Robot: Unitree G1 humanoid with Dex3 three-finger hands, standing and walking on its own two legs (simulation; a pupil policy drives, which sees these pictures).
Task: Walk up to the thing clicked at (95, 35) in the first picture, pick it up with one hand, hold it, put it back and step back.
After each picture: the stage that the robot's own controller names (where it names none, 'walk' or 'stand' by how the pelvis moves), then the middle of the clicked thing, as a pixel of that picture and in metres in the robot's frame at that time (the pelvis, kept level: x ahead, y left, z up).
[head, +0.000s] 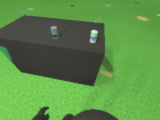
stand; (93, 36) +0.82 -0.01 +0.04
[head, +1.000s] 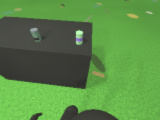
walk; (79, 37) +0.72 +0.16 +0.06
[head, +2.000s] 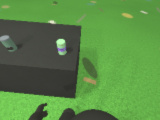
stand; (61, 47) +0.53 +0.26 +0.06
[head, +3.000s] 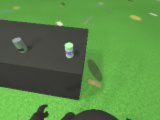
stand; (69, 50) +0.54 +0.20 +0.04
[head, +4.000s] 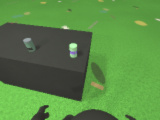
stand; (73, 50) +0.58 +0.18 +0.04
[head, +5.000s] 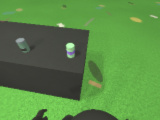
stand; (70, 50) +0.55 +0.19 +0.04
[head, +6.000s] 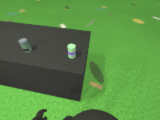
stand; (71, 51) +0.56 +0.18 +0.03
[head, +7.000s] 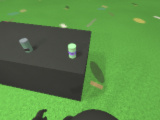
stand; (72, 51) +0.56 +0.17 +0.03
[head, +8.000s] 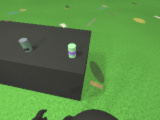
rise first; (72, 51) +0.56 +0.17 +0.03
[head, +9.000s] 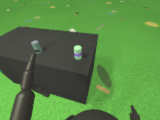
rise first; (77, 52) +0.57 +0.17 +0.04
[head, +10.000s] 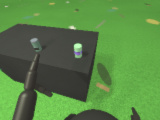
go down; (78, 51) +0.57 +0.17 +0.04
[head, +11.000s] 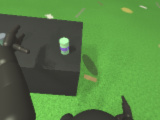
go down; (64, 46) +0.55 +0.16 +0.06
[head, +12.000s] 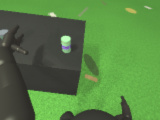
approach; (66, 44) +0.55 +0.16 +0.07
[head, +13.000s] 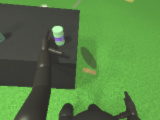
close; (58, 36) +0.57 +0.18 +0.10
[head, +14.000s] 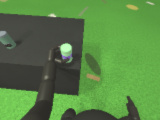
lift; (66, 53) +0.44 +0.14 +0.11
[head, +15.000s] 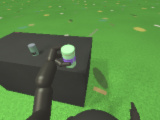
lift; (69, 57) +0.31 +0.13 +0.24
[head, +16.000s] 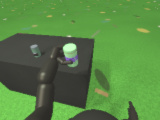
hold; (71, 55) +0.32 +0.12 +0.25
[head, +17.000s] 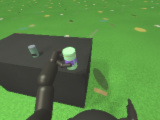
hold; (70, 59) +0.32 +0.13 +0.22
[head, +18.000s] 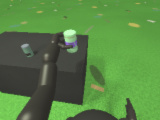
crouch; (71, 41) +0.42 +0.12 +0.27
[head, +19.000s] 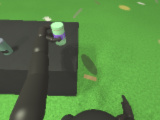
lower; (59, 34) +0.51 +0.15 +0.21
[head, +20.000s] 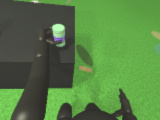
lower; (59, 36) +0.53 +0.14 +0.13
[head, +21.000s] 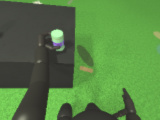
lower; (58, 41) +0.51 +0.15 +0.11
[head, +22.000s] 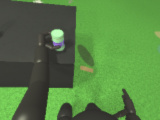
lower; (58, 40) +0.51 +0.16 +0.11
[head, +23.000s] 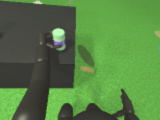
lower; (59, 40) +0.52 +0.15 +0.11
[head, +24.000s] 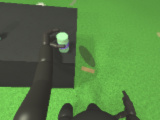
open; (63, 43) +0.51 +0.13 +0.10
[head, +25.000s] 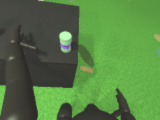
sink last; (65, 42) +0.50 +0.12 +0.10
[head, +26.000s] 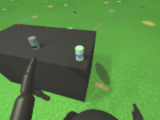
sink last; (79, 53) +0.52 +0.14 +0.08
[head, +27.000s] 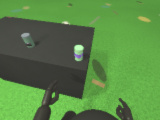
stand; (78, 53) +0.50 +0.12 +0.06
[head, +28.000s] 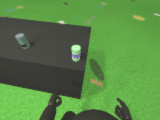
stand; (76, 53) +0.49 +0.13 +0.07
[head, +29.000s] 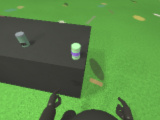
stand; (75, 51) +0.50 +0.13 +0.08
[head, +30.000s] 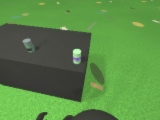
stand; (77, 56) +0.51 +0.13 +0.04
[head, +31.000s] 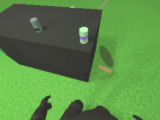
walk; (83, 35) +0.63 +0.10 +0.06
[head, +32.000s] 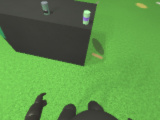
walk; (86, 17) +0.96 +0.08 +0.06
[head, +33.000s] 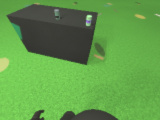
stand; (88, 20) +1.17 +0.10 +0.05
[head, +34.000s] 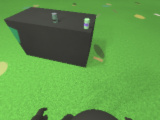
stand; (86, 23) +1.12 +0.10 +0.03
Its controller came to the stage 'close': yes
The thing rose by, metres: 0.22
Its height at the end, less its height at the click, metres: +0.00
